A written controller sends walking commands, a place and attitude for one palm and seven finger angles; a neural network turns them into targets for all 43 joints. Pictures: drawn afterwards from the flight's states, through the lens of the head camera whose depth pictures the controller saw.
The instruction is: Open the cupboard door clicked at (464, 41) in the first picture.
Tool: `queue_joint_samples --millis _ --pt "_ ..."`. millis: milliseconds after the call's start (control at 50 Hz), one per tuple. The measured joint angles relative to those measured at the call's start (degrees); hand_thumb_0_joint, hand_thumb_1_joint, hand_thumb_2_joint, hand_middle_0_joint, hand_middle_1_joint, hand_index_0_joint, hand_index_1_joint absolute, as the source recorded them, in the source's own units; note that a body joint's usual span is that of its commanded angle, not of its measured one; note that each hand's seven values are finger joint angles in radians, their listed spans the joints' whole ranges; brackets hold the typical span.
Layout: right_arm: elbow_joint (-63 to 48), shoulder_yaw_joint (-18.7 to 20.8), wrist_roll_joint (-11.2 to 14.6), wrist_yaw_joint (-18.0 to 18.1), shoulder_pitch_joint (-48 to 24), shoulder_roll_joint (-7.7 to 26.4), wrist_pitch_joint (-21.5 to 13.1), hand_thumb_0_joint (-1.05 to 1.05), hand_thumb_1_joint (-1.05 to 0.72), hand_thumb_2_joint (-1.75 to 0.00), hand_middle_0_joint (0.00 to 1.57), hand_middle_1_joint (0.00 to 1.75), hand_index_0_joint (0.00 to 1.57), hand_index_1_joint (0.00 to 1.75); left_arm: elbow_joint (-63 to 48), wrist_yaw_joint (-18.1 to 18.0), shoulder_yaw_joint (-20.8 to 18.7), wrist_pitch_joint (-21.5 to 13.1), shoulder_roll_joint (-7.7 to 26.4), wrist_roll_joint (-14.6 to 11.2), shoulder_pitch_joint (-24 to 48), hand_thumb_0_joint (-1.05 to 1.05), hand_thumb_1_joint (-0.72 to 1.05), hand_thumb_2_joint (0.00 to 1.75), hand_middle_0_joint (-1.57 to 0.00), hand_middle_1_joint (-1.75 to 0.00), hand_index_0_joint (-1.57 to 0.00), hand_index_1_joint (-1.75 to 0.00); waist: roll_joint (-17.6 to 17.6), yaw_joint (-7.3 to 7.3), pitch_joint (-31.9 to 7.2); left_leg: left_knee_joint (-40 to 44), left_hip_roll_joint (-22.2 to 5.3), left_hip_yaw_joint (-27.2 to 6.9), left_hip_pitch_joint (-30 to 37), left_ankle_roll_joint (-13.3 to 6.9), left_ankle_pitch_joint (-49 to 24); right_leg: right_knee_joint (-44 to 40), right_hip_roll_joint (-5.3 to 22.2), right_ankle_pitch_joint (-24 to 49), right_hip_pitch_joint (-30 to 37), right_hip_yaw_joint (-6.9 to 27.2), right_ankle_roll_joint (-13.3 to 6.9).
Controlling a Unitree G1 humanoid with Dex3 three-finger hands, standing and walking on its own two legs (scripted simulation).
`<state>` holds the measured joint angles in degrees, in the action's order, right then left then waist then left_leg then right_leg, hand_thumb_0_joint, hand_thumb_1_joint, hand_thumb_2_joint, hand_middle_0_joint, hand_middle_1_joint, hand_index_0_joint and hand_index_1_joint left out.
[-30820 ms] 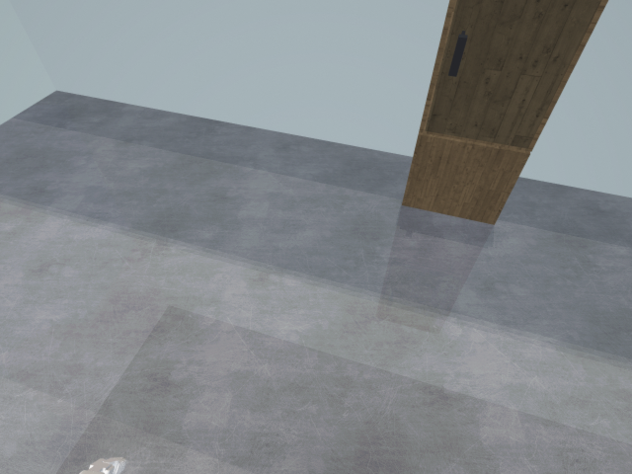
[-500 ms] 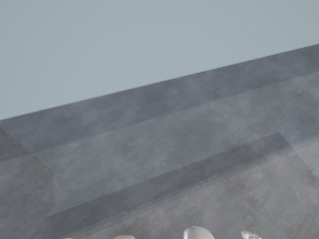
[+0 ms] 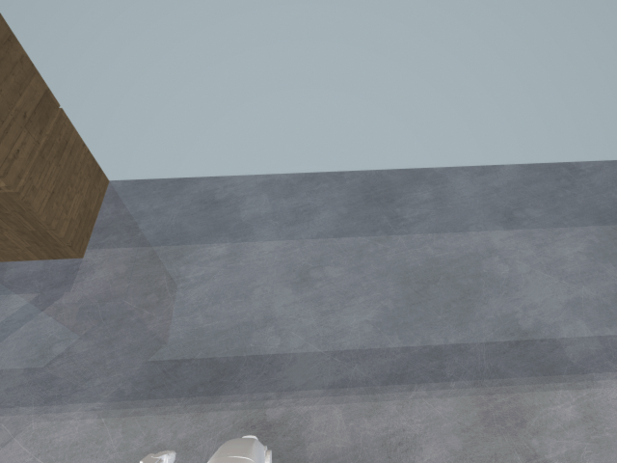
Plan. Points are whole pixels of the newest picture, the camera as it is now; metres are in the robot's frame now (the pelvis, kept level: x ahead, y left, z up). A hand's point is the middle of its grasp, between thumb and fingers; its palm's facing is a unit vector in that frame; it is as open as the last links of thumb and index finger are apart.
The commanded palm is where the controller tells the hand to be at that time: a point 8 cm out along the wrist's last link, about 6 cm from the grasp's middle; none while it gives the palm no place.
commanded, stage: turn to face it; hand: left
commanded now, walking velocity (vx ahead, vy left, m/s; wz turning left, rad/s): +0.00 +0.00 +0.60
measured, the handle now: out of the picture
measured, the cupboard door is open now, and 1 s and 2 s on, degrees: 46 46 46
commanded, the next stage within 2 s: take the last steps up to it in 1.36 s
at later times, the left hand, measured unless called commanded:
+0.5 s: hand out of the picture +0.07 +0.21 -0.15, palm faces +0.27 -0.91 -0.31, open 7.4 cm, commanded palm none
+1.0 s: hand out of the picture -0.07 +0.21 -0.18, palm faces +0.59 -0.76 -0.26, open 7.4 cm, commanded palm none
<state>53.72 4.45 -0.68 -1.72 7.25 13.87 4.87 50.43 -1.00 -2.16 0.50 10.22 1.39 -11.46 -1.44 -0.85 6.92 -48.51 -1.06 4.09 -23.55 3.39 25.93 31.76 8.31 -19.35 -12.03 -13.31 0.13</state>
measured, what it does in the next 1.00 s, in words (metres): steps on the spot, turning left: left foot, then right foot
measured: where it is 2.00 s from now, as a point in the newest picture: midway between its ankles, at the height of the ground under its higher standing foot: outside the picture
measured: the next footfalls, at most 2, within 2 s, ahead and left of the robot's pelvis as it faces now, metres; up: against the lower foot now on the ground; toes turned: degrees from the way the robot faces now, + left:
left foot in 0.08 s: +0.04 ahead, +0.13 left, +0.00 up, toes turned +8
right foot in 0.44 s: +0.07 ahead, -0.13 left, +0.00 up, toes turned +11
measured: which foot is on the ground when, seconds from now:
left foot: up 0.00-0.06, down 0.08-0.44, up 0.46-0.84, down 0.86-1.00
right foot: down 0.00-0.08, up 0.10-0.42, down 0.44-0.84, up 0.86-1.00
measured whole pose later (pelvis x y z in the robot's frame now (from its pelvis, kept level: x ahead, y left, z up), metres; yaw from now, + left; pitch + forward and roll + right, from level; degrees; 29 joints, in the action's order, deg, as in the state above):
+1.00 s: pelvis +0.02 -0.01 -0.01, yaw +35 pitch +2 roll +0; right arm 51.3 2.8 -1.4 0.1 6.1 12.4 1.6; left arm 53.7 -0.9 -4.7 3.7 15.5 0.8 -11.1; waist -2.7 0.7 6.0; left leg -32.6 0.9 1.9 -17.3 -1.9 17.1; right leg 63.9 6.7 -27.8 -27.4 -3.0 4.3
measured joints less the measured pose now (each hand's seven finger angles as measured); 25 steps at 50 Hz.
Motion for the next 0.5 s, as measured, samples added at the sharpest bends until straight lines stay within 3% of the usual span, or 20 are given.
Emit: queue_joint_samples --millis 40,80,140,220,320,420,440,500 --pt "-0.43 -0.28 0.04 -0.01 -0.71 -0.31 -0.37 0.01 -0.91 -0.9 0.2 0.3 0.2 0.3 0.34 0.17 -0.39 0.01 0.63 -0.02 -0.56 0.0 0.9 0.9 -0.2 -0.3 -0.21 -0.3 -0.79 0.59 0.15 6.35 0.26 0.93 2.71 -0.55 -1.77 2.07 0.94 -1.34 -0.43 -1.47 0.53" --pt "-1.48 -0.52 -0.13 -0.15 -1.0 -0.19 -1.2 0.01 -0.91 -0.9 0.2 0.3 0.2 0.3 0.57 0.42 -0.93 0.32 1.44 -0.34 -1.74 0.0 0.9 0.9 -0.2 -0.3 -0.21 -0.3 -0.97 0.81 -0.51 14.2 0.38 1.16 5.94 -2.2 -8.81 6.47 1.84 -3.6 -2.19 -2.64 1.34" --pt "-2.56 -0.69 -0.48 0.35 -1.75 -1.0 -2.61 0.01 -0.91 -0.9 0.2 0.3 0.2 0.3 1.92 0.22 -1.75 2.36 3.54 -0.51 -1.16 0.01 0.9 0.9 -0.2 -0.3 -0.2 -0.3 -2.47 1.11 -0.35 11.46 1.6 0.38 3.97 -5.12 -8.27 21.72 0.73 -12.31 -9.08 4.23 3.11" --pt "-2.92 -1.14 -0.73 1.56 -0.82 -1.38 -3.1 0.01 -0.91 -0.9 0.2 0.3 0.2 0.3 2.86 0.2 -2.5 3.31 4.65 -0.52 0.46 0.01 0.91 0.9 -0.2 -0.3 -0.2 -0.3 -1.57 1.12 -0.99 15.03 2.06 -1.75 4.89 -4.89 -9.56 31.89 -1.92 -8.49 -15.41 9.89 3.98" --pt "-2.0 -1.34 -0.9 1.57 0.64 -1.21 -2.76 0.01 -0.9 -0.9 0.2 0.3 0.21 0.3 1.1 0.44 -2.5 2.75 4.63 -0.63 2.08 0.01 0.91 0.9 -0.2 -0.3 -0.2 -0.29 0.56 0.93 -1.46 19.15 2.19 -4.76 6.0 -4.44 -12.33 25.18 -3.23 -5.84 -15.26 11.98 4.22" --pt "-1.19 -0.7 -0.86 1.33 1.98 -0.91 -1.76 0.01 -0.9 -0.9 0.21 0.3 0.21 0.3 -0.79 0.49 -1.97 1.65 3.88 -0.92 3.46 0.01 0.91 0.9 -0.2 -0.3 -0.2 -0.29 2.62 -0.14 -1.78 17.54 2.55 -8.63 4.39 -2.7 -12.16 8.95 -5.57 -2.76 -8.54 11.71 3.66" --pt "-1.14 -0.5 -0.68 1.29 2.4 -0.88 -1.53 0.01 -0.9 -0.9 0.21 0.3 0.21 0.3 -1.32 0.49 -1.78 1.14 3.85 -0.92 3.3 0.01 0.91 0.9 -0.2 -0.3 -0.2 -0.29 2.56 -0.19 -2.11 16.21 3.02 -9.24 3.61 -2.21 -11.59 3.7 -5.66 -0.19 -6.11 11.4 3.37" --pt "-0.42 0.5 -0.33 1.15 2.33 0.26 -0.64 0.01 -0.9 -0.9 0.21 0.3 0.21 0.3 -1.6 0.01 -0.91 -0.02 2.17 -0.36 3.22 0.0 0.91 0.9 -0.2 -0.3 -0.2 -0.29 4.16 -0.54 -1.53 2.29 3.69 -9.18 -1.08 -1.87 -0.46 3.5 -5.39 0.05 -4.96 8.83 -0.26"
